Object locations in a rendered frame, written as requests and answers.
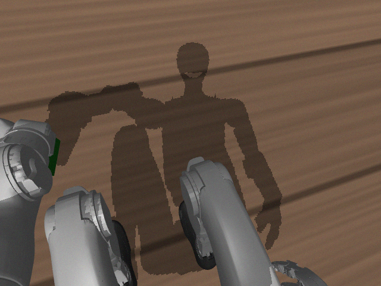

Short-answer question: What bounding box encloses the right robot hand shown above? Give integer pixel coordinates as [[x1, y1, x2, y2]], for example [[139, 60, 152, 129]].
[[271, 260, 328, 286]]

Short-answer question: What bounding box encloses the left robot foot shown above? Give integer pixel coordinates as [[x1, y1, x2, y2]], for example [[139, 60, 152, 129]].
[[112, 220, 137, 286]]

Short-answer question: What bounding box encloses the right robot foot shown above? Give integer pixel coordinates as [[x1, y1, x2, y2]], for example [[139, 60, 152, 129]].
[[179, 201, 216, 270]]

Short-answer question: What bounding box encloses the left robot hand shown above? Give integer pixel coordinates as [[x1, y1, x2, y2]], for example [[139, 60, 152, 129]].
[[0, 118, 15, 138]]

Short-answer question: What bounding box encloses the carton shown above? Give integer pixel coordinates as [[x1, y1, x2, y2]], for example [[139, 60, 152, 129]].
[[48, 138, 60, 176]]

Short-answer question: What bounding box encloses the left robot arm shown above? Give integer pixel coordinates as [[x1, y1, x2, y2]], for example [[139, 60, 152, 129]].
[[0, 119, 56, 286]]

